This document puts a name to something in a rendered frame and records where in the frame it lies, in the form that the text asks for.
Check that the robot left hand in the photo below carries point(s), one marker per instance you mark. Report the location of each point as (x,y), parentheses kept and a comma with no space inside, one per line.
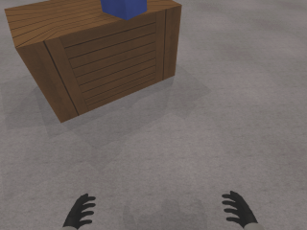
(76,214)

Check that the robot right hand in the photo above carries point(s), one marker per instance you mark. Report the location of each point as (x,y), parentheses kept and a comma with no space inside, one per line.
(245,215)

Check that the carton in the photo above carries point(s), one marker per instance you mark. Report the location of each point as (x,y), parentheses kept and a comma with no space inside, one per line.
(125,9)

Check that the pedestal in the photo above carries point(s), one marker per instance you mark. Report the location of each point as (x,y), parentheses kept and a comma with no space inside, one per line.
(82,58)

